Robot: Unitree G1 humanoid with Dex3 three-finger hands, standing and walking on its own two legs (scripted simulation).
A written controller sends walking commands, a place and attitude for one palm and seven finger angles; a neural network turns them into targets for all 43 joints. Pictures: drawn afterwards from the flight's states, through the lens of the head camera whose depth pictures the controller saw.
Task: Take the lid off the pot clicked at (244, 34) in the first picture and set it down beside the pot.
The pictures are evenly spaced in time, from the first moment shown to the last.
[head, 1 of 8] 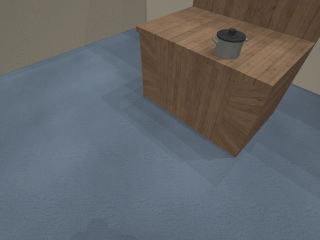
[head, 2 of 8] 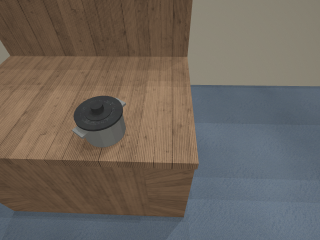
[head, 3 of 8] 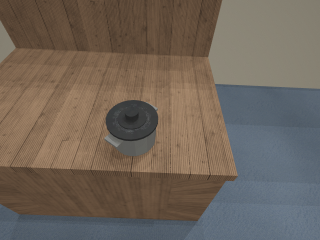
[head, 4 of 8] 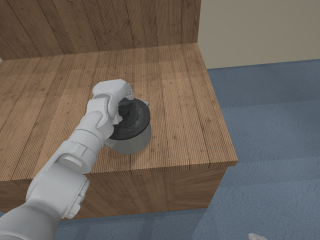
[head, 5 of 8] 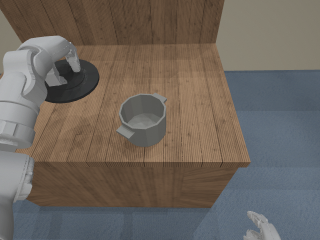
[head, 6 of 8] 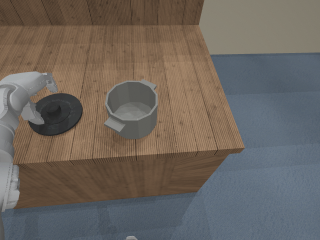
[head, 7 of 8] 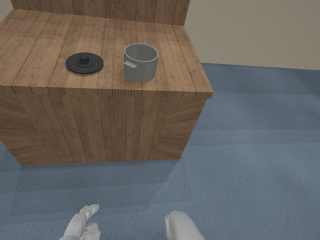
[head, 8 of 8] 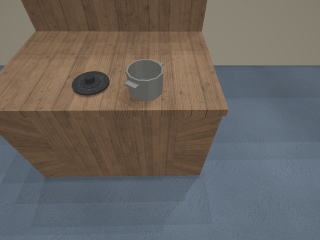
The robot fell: no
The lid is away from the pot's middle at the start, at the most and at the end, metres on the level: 0.00 0.25 0.25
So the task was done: yes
